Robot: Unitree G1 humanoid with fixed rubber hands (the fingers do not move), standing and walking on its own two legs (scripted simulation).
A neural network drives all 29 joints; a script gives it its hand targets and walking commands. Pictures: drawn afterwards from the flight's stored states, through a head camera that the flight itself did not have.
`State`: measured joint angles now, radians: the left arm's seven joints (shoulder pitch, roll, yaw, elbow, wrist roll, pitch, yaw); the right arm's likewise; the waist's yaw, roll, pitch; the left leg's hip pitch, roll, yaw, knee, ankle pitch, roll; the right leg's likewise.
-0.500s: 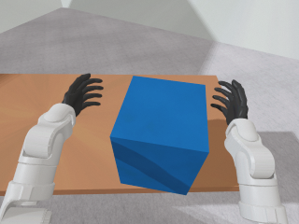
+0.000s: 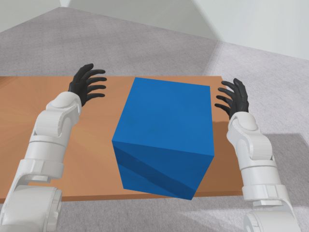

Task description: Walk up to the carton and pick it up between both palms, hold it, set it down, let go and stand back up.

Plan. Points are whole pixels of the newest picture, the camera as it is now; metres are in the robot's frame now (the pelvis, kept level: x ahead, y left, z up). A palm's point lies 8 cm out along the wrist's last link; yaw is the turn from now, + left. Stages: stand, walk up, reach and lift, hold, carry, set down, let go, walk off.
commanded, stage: reach and lift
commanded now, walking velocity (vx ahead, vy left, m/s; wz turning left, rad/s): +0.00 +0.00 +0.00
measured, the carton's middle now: (164, 140) +0.35 -0.01 +0.04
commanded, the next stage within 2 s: none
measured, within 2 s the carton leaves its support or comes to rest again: neither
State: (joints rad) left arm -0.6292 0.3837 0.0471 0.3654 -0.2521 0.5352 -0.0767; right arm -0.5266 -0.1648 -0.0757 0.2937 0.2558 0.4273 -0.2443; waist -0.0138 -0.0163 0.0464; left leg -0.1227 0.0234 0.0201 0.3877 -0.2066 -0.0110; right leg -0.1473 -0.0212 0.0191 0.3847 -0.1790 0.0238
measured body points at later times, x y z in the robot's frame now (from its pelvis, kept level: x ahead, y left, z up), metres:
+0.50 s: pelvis +0.00 +0.00 +0.00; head +0.01 +0.01 +0.45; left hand +0.40 +0.18 +0.09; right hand +0.37 -0.19 +0.08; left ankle +0.00 +0.13 -0.74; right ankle +0.02 -0.13 -0.74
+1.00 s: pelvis +0.00 +0.00 +0.00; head +0.00 +0.01 +0.45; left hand +0.40 +0.14 +0.08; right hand +0.37 -0.16 +0.07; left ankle +0.00 +0.13 -0.74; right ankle +0.02 -0.13 -0.74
